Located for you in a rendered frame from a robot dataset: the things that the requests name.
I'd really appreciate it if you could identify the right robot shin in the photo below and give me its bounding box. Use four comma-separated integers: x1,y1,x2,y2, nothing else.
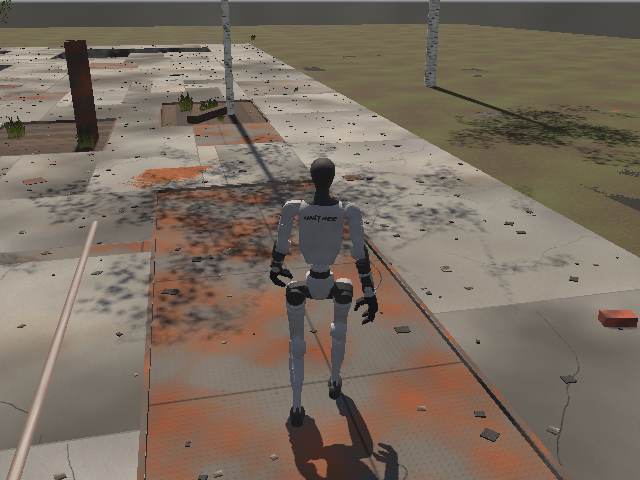
331,324,347,386

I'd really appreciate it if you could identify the robot left forearm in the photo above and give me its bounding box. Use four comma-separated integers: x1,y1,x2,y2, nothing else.
270,238,286,273

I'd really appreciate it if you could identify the robot right forearm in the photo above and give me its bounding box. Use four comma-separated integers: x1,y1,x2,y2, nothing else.
355,244,376,297

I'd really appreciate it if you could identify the robot torso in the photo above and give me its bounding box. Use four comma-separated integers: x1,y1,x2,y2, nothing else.
298,196,345,300

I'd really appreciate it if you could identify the robot right hand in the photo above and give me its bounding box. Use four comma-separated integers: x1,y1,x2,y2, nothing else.
354,295,378,325

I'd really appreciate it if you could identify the robot left hand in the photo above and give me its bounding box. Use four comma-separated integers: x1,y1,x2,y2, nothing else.
269,268,293,287

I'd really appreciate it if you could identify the right robot upper arm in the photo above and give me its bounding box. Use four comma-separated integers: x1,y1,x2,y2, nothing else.
342,202,366,260

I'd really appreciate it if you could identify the left robot upper arm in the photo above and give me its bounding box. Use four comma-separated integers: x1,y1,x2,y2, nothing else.
275,200,301,253

